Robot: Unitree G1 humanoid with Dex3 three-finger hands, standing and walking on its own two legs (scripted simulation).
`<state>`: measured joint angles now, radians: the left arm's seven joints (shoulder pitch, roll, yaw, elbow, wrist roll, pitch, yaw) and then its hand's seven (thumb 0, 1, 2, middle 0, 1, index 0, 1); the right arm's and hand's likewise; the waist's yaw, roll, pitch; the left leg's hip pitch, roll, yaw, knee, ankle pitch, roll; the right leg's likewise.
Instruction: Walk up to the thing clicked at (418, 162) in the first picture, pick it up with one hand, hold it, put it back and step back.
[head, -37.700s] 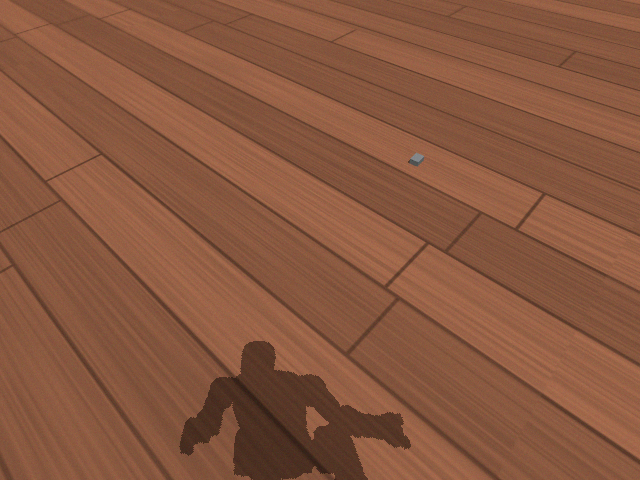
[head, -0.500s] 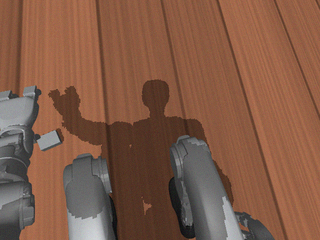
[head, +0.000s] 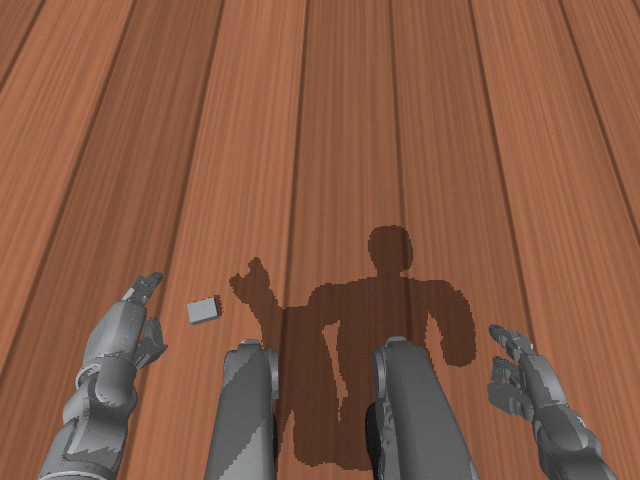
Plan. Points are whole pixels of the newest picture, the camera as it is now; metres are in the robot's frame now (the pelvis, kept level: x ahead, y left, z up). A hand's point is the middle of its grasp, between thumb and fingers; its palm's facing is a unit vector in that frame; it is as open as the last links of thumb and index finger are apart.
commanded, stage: home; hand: left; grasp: from above
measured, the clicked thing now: (203, 311) +0.43 +0.27 -0.50
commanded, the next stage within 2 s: none
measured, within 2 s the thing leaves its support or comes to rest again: neither
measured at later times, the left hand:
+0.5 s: hand (102, 367) +0.23 +0.19 +0.12, palm faces +0.11 -0.97 -0.22, open 7.4 cm
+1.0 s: hand (82, 385) +0.22 +0.19 +0.15, palm faces +0.11 -0.97 -0.19, open 7.4 cm
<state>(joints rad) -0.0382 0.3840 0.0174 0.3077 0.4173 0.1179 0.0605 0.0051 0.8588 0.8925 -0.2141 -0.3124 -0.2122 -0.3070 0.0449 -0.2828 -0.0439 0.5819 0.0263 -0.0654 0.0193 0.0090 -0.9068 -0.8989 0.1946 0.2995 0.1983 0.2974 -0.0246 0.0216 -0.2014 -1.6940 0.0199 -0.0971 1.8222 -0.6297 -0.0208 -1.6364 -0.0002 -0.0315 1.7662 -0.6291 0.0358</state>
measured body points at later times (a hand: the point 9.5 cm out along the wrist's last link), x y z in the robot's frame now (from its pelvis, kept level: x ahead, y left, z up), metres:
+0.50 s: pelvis +0.06 +0.00 +0.17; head +0.10 +0.02 +0.62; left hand +0.23 +0.24 +0.14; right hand +0.21 -0.23 +0.10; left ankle +0.08 +0.13 -0.48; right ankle +0.08 -0.14 -0.48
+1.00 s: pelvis +0.07 +0.00 +0.20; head +0.08 +0.01 +0.65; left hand +0.21 +0.24 +0.17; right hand +0.26 -0.23 +0.14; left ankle +0.08 +0.13 -0.48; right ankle +0.08 -0.14 -0.48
